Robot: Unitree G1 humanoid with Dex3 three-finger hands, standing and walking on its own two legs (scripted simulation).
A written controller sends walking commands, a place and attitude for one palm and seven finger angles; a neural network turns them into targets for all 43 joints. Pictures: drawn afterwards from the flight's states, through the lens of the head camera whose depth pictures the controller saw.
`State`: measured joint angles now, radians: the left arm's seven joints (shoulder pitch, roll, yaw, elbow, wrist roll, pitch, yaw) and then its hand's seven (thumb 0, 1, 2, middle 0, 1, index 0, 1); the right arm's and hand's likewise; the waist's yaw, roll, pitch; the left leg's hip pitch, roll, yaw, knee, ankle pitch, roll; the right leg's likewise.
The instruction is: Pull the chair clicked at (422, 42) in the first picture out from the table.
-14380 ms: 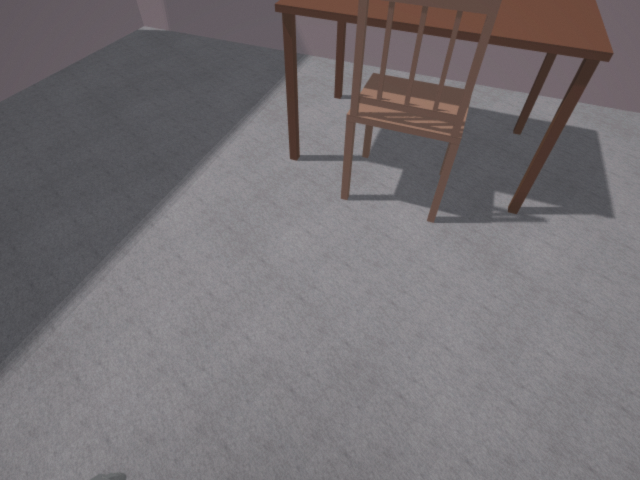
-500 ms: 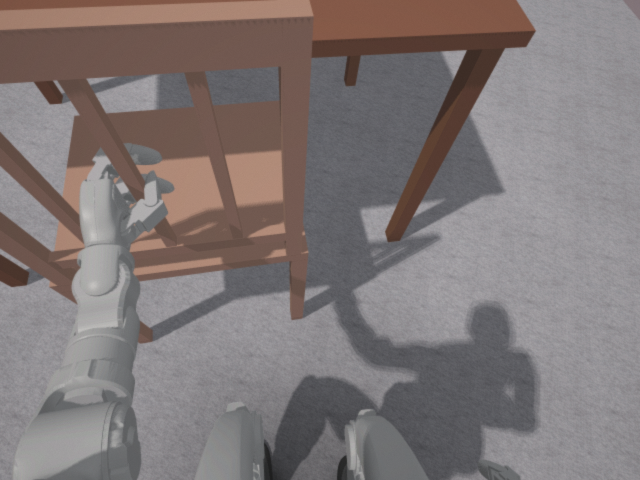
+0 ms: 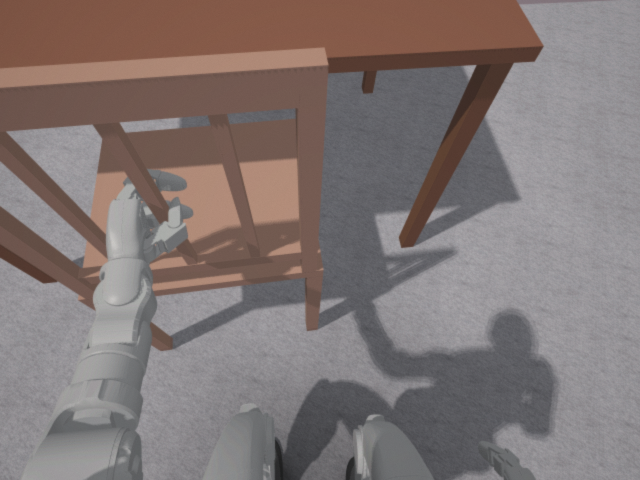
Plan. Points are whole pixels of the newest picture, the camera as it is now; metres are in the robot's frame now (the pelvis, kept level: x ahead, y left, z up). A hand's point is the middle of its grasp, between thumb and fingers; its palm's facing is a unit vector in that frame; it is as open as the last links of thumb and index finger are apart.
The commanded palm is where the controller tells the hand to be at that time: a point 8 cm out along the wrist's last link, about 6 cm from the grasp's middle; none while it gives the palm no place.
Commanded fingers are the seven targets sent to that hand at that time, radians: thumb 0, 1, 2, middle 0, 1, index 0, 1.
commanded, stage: step backward, pulling the chair out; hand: left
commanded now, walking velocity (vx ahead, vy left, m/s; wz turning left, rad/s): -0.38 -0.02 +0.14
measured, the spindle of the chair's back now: (159, 208) +0.45 +0.20 +0.01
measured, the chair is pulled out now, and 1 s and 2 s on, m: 0.04 0.19 0.28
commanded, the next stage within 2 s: none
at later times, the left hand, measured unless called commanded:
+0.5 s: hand (200, 272) +0.35 +0.14 +0.02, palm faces +0.02 -0.99 -0.16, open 4.8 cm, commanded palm +0.34 +0.19 +0.02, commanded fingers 0.00 0.90 0.90 -0.50 -1.45 -0.50 -1.45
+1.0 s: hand (202, 331) +0.28 +0.13 +0.02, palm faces +0.02 -0.98 -0.20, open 4.9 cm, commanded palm +0.29 +0.18 +0.02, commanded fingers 0.00 0.90 0.90 -0.50 -1.45 -0.50 -1.45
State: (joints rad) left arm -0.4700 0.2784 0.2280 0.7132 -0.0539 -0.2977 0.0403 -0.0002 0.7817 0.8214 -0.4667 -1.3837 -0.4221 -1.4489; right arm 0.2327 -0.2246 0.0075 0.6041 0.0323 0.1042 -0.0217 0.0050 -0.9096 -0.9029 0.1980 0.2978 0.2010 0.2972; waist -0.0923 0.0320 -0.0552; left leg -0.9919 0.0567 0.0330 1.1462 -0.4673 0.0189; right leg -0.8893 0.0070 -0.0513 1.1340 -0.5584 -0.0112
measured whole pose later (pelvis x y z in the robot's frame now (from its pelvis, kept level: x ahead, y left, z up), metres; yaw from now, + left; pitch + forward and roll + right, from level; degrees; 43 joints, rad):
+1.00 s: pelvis -0.08 -0.01 +0.07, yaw +1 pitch +0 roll -1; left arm -0.50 0.19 0.01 1.05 -0.05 -0.23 0.09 0.01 0.74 0.83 -0.31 -1.13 -0.50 -1.45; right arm 0.19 -0.24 0.03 0.74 0.05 -0.04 -0.14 0.01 -0.91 -0.90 0.20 0.30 0.20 0.30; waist -0.05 0.03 0.16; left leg -0.49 0.04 0.04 0.59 -0.11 0.01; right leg -0.42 0.01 -0.06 0.64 -0.22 -0.02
